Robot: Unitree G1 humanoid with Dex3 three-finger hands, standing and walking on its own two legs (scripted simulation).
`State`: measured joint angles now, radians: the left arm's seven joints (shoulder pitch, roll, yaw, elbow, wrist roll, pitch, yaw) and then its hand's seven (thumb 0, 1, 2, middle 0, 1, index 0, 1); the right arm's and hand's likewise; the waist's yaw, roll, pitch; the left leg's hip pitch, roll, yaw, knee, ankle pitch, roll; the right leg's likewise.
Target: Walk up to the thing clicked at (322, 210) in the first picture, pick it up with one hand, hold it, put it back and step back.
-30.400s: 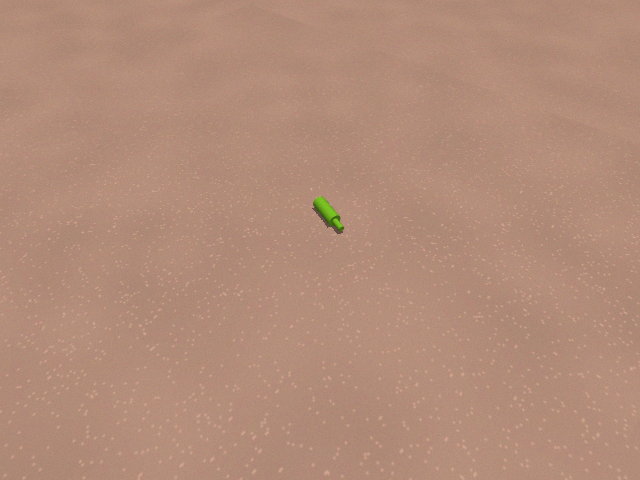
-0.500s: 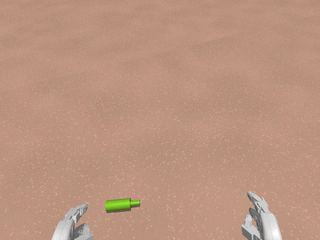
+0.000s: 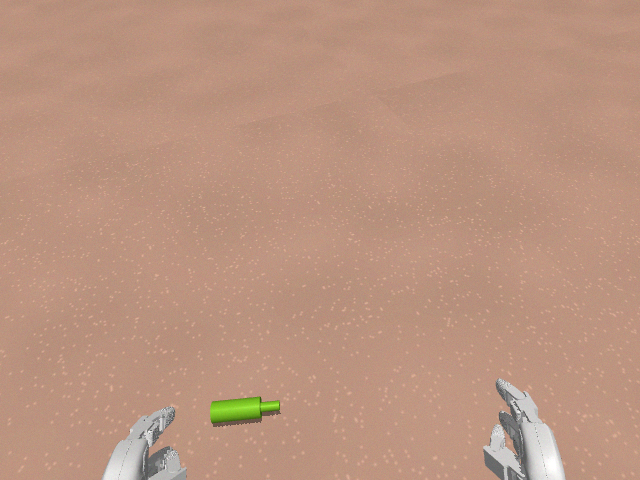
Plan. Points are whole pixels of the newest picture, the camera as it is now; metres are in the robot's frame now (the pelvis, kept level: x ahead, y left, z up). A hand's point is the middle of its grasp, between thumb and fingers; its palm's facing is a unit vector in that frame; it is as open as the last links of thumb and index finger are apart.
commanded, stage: home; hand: left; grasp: from above
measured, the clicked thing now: (246, 408) +0.45 +0.22 -0.69
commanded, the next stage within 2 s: stand in 0.96 s
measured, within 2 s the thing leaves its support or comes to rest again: neither
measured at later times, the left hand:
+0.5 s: hand (182, 467) +0.17 +0.18 -0.04, palm faces +0.05 -0.98 -0.20, open 7.4 cm
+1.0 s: hand (185, 467) +0.17 +0.18 -0.04, palm faces +0.05 -0.98 -0.20, open 7.4 cm
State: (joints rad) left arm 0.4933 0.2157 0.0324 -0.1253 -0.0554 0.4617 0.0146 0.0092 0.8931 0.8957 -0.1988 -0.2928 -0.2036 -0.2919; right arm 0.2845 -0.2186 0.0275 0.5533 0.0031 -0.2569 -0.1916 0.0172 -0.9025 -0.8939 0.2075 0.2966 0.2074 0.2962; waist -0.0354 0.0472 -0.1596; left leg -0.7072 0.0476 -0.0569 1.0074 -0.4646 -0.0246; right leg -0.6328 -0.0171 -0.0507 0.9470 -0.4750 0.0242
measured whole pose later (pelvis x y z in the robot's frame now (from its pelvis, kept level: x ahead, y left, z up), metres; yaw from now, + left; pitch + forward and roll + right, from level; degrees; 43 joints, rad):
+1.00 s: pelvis +0.01 +0.00 +0.00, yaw +0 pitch +10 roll -3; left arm 0.50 0.22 0.03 -0.14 -0.05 0.46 0.02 0.01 0.90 0.90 -0.20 -0.29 -0.20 -0.29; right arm 0.29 -0.22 0.02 0.55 0.00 -0.23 -0.18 0.02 -0.90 -0.89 0.21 0.30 0.21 0.30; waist -0.03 0.05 -0.17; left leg -0.71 0.05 -0.06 1.01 -0.48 -0.03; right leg -0.63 -0.02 -0.05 0.96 -0.50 0.02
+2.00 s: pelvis -0.01 +0.00 +0.06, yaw +0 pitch -5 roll +0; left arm 0.18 0.30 0.03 1.12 0.03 0.00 0.02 0.00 0.90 0.90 -0.20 -0.30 -0.21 -0.30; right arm 0.15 -0.31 -0.04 1.11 -0.03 0.01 -0.01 0.01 -0.91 -0.89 0.21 0.30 0.21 0.30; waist 0.01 0.02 0.06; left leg -0.15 0.02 -0.01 0.40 -0.18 -0.01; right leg -0.11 -0.04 -0.02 0.39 -0.20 0.04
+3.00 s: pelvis +0.01 +0.00 +0.07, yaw -1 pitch -3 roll +0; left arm 0.10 0.31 0.03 1.14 0.01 0.00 0.01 0.00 0.90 0.90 -0.20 -0.30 -0.21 -0.30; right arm 0.10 -0.33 -0.02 1.14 -0.02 0.00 -0.01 0.01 -0.91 -0.89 0.21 0.30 0.21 0.30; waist 0.00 0.01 0.06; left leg -0.11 0.03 0.01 0.34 -0.18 -0.02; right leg -0.08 -0.04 -0.01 0.33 -0.20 0.03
